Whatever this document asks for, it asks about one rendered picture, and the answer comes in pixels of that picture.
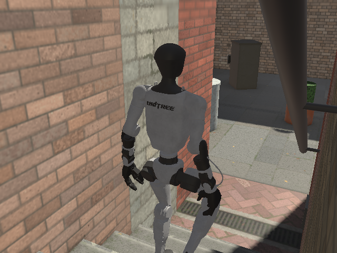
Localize stairs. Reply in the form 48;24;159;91
69;225;255;253

